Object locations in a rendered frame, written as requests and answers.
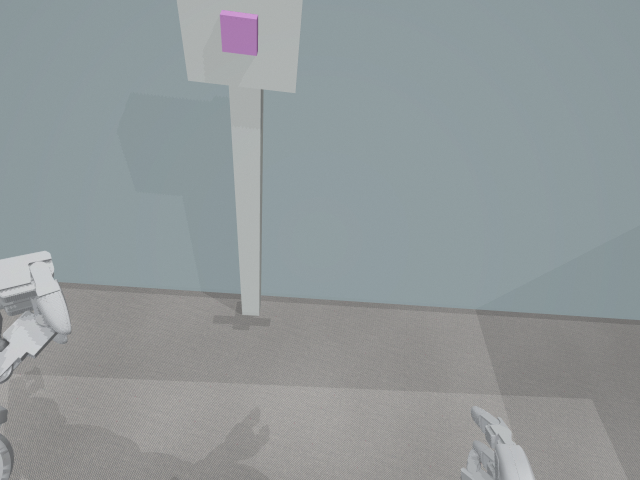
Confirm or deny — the right robot hand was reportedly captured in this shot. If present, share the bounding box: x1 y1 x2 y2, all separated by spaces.
461 406 535 480

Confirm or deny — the left robot hand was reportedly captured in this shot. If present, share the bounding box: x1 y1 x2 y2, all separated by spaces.
0 251 71 384

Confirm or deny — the button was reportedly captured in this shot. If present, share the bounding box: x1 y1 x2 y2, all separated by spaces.
220 10 258 56

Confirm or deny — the panel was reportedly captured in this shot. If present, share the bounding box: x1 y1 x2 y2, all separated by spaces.
177 0 303 316

